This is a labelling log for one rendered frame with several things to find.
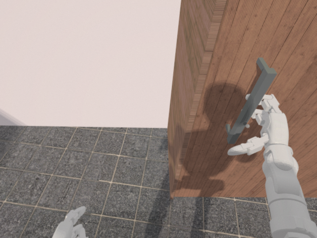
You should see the handle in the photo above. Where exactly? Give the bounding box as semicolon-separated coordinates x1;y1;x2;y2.
225;58;277;144

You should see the wardrobe door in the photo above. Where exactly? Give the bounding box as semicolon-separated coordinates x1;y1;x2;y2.
174;0;317;198

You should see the robot left hand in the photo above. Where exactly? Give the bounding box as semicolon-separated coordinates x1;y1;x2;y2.
52;206;88;238

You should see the robot right forearm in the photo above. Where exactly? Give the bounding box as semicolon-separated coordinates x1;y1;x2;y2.
262;144;317;238

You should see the robot right hand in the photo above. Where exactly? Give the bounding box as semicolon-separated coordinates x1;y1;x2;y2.
227;94;289;156

